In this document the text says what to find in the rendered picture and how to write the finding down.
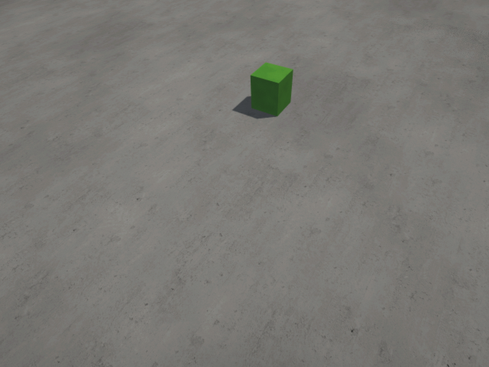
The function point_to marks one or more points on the carton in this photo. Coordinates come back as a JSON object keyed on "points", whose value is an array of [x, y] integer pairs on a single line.
{"points": [[271, 87]]}

